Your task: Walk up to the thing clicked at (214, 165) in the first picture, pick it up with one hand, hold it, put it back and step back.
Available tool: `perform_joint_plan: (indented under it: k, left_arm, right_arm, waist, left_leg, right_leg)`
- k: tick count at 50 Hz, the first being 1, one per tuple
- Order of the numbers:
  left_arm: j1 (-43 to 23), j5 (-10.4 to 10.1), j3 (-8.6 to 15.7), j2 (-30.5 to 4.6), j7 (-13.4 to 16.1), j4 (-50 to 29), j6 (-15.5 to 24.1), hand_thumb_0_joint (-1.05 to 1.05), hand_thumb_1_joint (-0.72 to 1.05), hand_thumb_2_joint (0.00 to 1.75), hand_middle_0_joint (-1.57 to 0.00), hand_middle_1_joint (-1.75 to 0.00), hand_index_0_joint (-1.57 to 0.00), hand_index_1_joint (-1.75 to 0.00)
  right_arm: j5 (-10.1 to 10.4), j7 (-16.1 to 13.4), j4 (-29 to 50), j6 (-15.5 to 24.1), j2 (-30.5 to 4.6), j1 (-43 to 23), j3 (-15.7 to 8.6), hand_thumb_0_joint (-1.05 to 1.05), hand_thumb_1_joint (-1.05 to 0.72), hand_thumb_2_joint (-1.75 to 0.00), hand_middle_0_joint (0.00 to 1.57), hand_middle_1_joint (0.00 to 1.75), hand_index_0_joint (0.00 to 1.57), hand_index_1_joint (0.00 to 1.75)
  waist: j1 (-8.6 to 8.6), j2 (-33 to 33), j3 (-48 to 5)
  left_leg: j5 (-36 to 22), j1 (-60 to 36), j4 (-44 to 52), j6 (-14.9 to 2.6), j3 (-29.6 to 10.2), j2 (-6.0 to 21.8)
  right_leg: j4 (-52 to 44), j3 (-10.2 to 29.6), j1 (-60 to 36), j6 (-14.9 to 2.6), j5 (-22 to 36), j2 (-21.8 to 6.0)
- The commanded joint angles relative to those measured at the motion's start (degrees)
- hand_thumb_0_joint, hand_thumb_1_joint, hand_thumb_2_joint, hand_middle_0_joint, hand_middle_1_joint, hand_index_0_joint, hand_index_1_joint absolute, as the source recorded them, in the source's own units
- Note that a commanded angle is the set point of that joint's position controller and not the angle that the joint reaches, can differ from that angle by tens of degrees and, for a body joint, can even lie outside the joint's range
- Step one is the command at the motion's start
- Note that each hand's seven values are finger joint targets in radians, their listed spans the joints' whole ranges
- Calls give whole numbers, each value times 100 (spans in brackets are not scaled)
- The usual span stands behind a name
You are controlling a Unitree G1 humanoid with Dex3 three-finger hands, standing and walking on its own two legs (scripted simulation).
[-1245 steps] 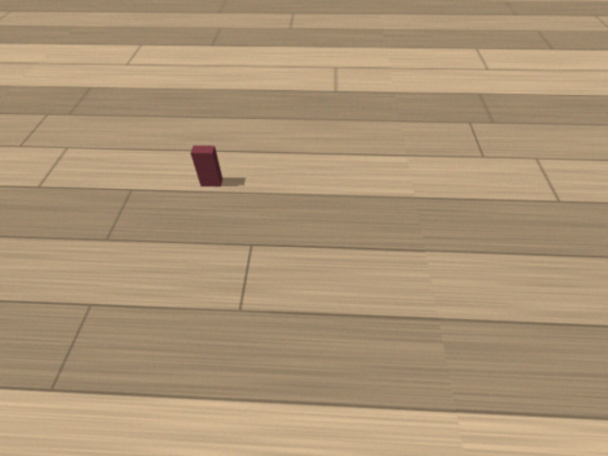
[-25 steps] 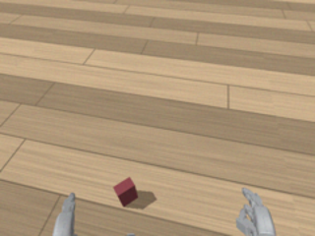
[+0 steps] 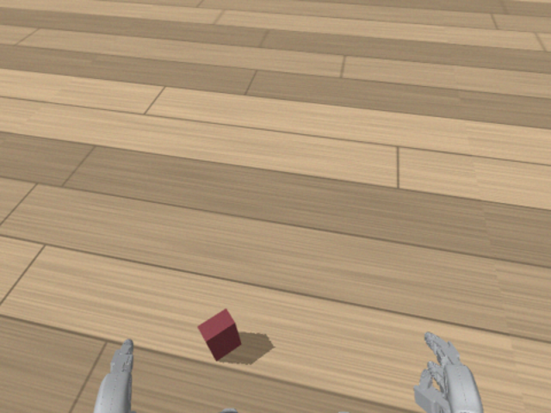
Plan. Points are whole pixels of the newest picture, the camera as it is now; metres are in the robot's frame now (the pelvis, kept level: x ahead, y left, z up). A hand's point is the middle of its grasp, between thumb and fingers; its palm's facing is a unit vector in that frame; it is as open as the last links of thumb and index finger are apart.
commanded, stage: home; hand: left
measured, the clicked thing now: (221, 336) +0.45 +0.19 -0.62
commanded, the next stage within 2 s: stand in 0.78 s
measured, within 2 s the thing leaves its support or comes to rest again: neither
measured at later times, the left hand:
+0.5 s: hand (157, 398) +0.17 +0.18 -0.06, palm faces +0.11 -0.95 -0.29, open 17.6 cm
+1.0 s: hand (157, 394) +0.18 +0.18 -0.06, palm faces +0.11 -0.95 -0.29, open 17.0 cm
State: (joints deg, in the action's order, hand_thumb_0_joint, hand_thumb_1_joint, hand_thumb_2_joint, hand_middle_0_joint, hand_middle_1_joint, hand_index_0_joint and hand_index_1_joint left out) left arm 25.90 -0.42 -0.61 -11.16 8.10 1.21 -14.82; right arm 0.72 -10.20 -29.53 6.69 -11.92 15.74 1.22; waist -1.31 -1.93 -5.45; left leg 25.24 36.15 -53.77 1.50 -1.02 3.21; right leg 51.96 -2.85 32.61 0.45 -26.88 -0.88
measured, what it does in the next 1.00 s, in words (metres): stands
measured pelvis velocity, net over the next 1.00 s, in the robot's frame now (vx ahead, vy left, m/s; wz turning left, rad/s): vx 0.01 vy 0.00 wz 0.00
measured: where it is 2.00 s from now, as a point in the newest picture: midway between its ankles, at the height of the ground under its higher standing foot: outside the picture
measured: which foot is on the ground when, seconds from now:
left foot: down 0.00-1.00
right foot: down 0.00-1.00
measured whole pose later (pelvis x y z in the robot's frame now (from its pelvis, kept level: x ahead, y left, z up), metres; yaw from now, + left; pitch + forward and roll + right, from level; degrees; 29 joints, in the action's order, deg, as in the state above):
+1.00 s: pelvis +0.01 +0.00 +0.00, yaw +0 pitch +8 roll -2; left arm 26.0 -0.3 -0.4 -11.0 8.1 0.5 -15.1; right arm 0.4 -10.4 -30.0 7.0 -11.7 15.5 1.1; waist -1.0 -1.7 -5.5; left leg 26.2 35.7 -54.1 1.2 -0.8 3.1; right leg 51.7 -2.6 32.0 0.8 -27.5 -1.0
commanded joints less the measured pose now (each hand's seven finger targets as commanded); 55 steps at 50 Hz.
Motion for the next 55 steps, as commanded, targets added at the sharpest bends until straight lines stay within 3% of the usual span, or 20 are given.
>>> perform_joint_plan:
  k: [1, 2, 3, 4, 5, 7, 15, 21, 22, 23, 29, 31, 34, 44, 46, 47, 49, 51, 52, 55]
  left_arm:
    - [-184, 37, 317, -622, 41, -1086, 275, 0, -60, 2, -5, -4, -5, -4]
    - [-248, 37, 300, -583, 41, -1097, 283, 0, -59, 3, -5, -5, -5, -5]
    - [-168, 32, 383, -663, 50, -1077, 275, 0, -60, 3, -5, -4, -5, -4]
    - [-109, 40, 291, -578, 41, -1012, 269, 0, -59, 3, -5, -5, -5, -5]
    - [-79, 32, 358, -640, 36, -1085, 276, 0, -59, 3, -5, -5, -5, -5]
    - [-74, 42, 293, -565, 26, -1078, 268, 0, -60, 3, -5, -4, -5, -4]
    - [-185, 39, 309, -588, 41, -1086, 284, 0, -57, 4, -5, -5, -5, -5]
    - [-5, 50, 396, -640, 41, -1011, 259, 0, -58, 4, -5, -5, -5, -5]
    - [-100, 45, 272, -535, 28, -1112, 278, 0, -56, 5, -5, -5, -5, -5]
    - [-126, 42, 370, -615, 35, -1078, 273, 0, -58, 3, -5, -5, -5, -5]
    - [-146, 52, 282, -554, 39, -1071, 257, 0, -59, 3, -5, -5, -5, -5]
    - [-150, 33, 353, -616, 56, -1189, 281, 0, -60, 3, -5, -4, -5, -4]
    - [-90, 42, 268, -529, 47, -1073, 255, 0, -59, 3, -5, -5, -5, -4]
    - [-104, 50, 362, -622, 46, -1108, 245, 0, -58, 3, -5, -5, -5, -5]
    - [-136, 47, 293, -552, 46, -1164, 240, 0, -42, 19, -20, -21, -20, -21]
    - [15, 50, 306, -544, 43, -1146, 239, 0, -34, 27, -20, -29, -20, -29]
    - [31, 51, 399, -634, 58, -1081, 213, 0, -18, 43, -20, -30, -20, -30]
    - [-80, 41, 269, -520, 48, -1123, 218, 0, -2, 59, -20, -30, -20, -30]
    - [-149, 36, 390, -629, 60, -1126, 219, 0, 6, 67, -20, -30, -20, -30]
    - [-40, 47, 329, -574, 45, -1082, 222, 0, 30, 90, -20, -30, -20, -30]
  right_arm:
    - [-6, -69, 897, 333, -672, -429, -272, 0, -90, -90, 20, 30, 20, 30]
    - [-15, -63, 893, 333, -678, -408, -280, 0, -90, -90, 20, 30, 20, 30]
    - [-9, -73, 889, 332, -658, -447, -263, 0, -90, -90, 20, 30, 20, 30]
    - [-11, -63, 903, 335, -665, -435, -264, 0, -90, -90, 20, 30, 20, 30]
    - [-8, -67, 903, 334, -665, -434, -267, 0, -90, -90, 20, 30, 20, 30]
    - [-23, -85, 869, 345, -674, -341, -289, 0, -90, -90, 20, 30, 20, 30]
    - [-20, -61, 846, 363, -675, -416, -277, 0, -90, -90, 20, 30, 20, 30]
    - [-33, -82, 847, 330, -662, -356, -295, 0, -90, -90, 20, 30, 20, 30]
    - [-32, -59, 878, 335, -650, -391, -270, 0, -90, -90, 20, 30, 20, 30]
    - [-38, -68, 834, 334, -663, -379, -288, 0, -90, -90, 20, 30, 20, 30]
    - [-36, -65, 835, 346, -694, -395, -302, 0, -90, -90, 20, 30, 20, 30]
    - [-27, -60, 869, 356, -678, -432, -293, 0, -90, -90, 20, 30, 20, 30]
    - [-32, -56, 876, 367, -684, -385, -293, 0, -90, -90, 20, 30, 20, 30]
    - [-36, -91, 869, 349, -674, -379, -298, 0, -90, -90, 20, 30, 20, 30]
    - [-42, -85, 816, 360, -662, -323, -292, 0, -90, -90, 20, 30, 20, 30]
    - [-43, -86, 840, 353, -659, -337, -298, 0, -90, -90, 20, 30, 20, 30]
    - [-37, -95, 830, 335, -664, -323, -303, 0, -90, -90, 20, 30, 20, 30]
    - [-36, -70, 863, 340, -643, -390, -270, 0, -90, -90, 20, 30, 20, 30]
    - [-46, -80, 817, 332, -648, -363, -282, 0, -90, -90, 20, 30, 20, 30]
    - [-40, -81, 856, 321, -673, -355, -307, 0, -90, -90, 20, 30, 20, 30]
  waist:
    - [19, 58, -488]
    - [-48, 122, -584]
    - [42, 63, -545]
    - [5, 91, -507]
    - [45, 77, -560]
    - [-36, 131, -775]
    - [18, 45, -530]
    - [33, 89, -742]
    - [-9, 66, -657]
    - [-1, 77, -620]
    - [2, -42, -531]
    - [73, -111, -552]
    - [3, 26, -535]
    - [8, 139, -691]
    - [0, -57, -689]
    - [24, -47, -796]
    - [49, 102, -740]
    - [8, 90, -655]
    - [38, -15, -638]
    - [12, 85, -645]
  left_leg:
    - [-877, -586, 794, -168, 169, -246]
    - [-862, -642, 798, -175, 142, -236]
    - [-845, -573, 805, -175, 158, -250]
    - [-810, -581, 826, -172, 148, -240]
    - [-902, -610, 791, -175, 169, -245]
    - [-1258, -776, 730, -168, 156, -229]
    - [-1024, -702, 826, -153, 139, -224]
    - [-1430, -723, 673, -162, 176, -241]
    - [-1378, -752, 700, -159, 179, -234]
    - [-1335, -716, 713, -156, 149, -225]
    - [-965, -750, 909, -127, 76, -194]
    - [-1003, -681, 906, -114, 70, -200]
    - [-1122, -696, 853, -125, 82, -199]
    - [-1321, -728, 705, -160, 152, -221]
    - [-1301, -807, 759, -130, 125, -202]
    - [-1490, -849, 722, -125, 126, -202]
    - [-1634, -766, 641, -150, 156, -220]
    - [-1516, -752, 680, -148, 149, -215]
    - [-1370, -697, 712, -145, 144, -221]
    - [-1335, -731, 733, -147, 129, -207]
  right_leg:
    - [-992, -57, -114, -21, 1014, 158]
    - [-975, -53, -135, -22, 999, 165]
    - [-1006, -51, -165, -27, 976, 150]
    - [-977, -55, -117, -33, 936, 157]
    - [-1006, -44, -153, -27, 1023, 149]
    - [-899, -61, -259, -11, 1397, 170]
    - [-931, -80, -150, -34, 1132, 175]
    - [-900, -55, -330, -5, 1602, 153]
    - [-911, -56, -277, -12, 1545, 154]
    - [-888, -78, -274, -13, 1483, 164]
    - [-877, -140, -112, -61, 1022, 205]
    - [-858, -146, -153, -80, 1029, 202]
    - [-840, -150, -141, -56, 1178, 210]
    - [-890, -78, -243, -16, 1458, 160]
    - [-820, -94, -196, -37, 1389, 178]
    - [-807, -106, -269, -39, 1550, 178]
    - [-850, -78, -349, -11, 1779, 151]
    - [-834, -88, -294, -12, 1655, 157]
    - [-852, -84, -266, -23, 1500, 158]
    - [-860, -103, -231, -32, 1439, 172]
